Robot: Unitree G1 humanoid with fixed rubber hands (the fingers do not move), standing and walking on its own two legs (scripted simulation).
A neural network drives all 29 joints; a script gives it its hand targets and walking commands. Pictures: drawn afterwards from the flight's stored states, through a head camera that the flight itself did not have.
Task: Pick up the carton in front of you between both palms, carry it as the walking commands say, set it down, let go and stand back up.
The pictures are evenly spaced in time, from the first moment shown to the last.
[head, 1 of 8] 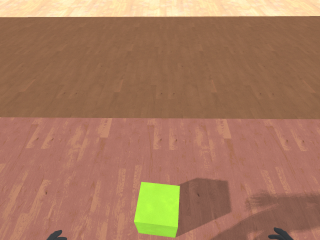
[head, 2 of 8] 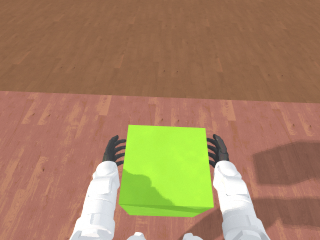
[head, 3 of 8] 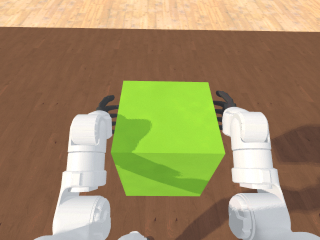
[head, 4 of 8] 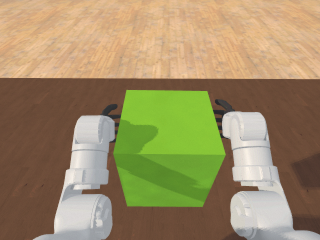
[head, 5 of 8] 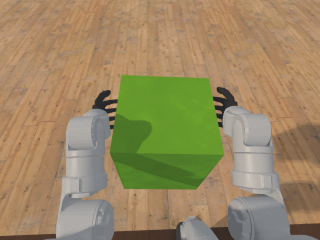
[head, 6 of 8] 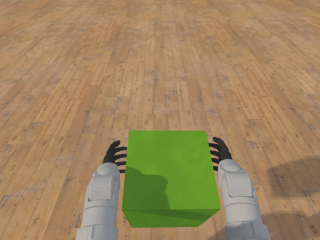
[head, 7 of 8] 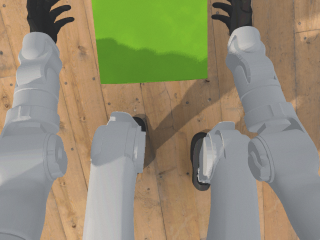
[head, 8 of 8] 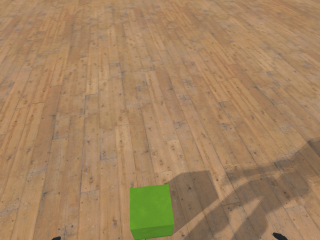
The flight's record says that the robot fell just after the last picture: no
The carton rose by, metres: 0.69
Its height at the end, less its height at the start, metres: -0.27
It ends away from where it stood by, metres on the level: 5.38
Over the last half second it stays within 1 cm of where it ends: yes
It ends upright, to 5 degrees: yes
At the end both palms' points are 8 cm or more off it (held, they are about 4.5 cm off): yes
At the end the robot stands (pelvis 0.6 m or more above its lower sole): yes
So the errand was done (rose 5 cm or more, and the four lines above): yes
